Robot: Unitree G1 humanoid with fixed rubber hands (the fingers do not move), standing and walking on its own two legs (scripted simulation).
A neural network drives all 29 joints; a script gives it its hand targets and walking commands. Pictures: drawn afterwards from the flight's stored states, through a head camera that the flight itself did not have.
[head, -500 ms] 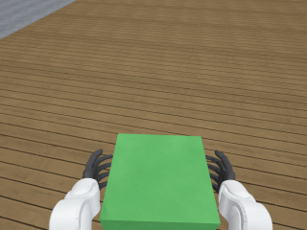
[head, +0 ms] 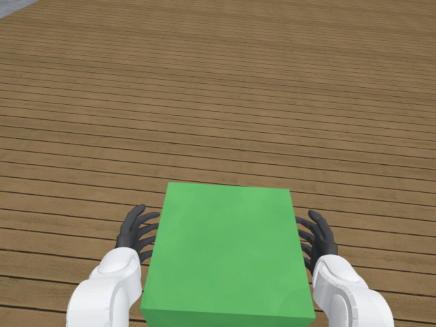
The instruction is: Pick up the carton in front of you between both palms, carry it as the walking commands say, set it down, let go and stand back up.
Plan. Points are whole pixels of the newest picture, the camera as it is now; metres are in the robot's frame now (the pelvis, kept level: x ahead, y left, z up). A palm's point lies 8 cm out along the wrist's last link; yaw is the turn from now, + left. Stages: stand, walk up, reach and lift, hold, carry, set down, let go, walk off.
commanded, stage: carry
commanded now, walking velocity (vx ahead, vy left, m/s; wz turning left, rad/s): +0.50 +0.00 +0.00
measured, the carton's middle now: (223, 273) +0.23 -0.01 +0.00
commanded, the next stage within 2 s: none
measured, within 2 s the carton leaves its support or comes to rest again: neither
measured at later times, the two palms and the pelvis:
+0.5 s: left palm (167, 132) +0.54 +0.12 +0.07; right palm (286, 131) +0.57 -0.17 +0.06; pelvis +0.33 -0.04 +0.00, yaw +4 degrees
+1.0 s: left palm (168, 79) +0.78 +0.15 +0.08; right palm (266, 83) +0.78 -0.15 +0.08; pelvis +0.55 +0.00 -0.01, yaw +0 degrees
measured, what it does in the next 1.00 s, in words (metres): walks ahead: right foot, then left foot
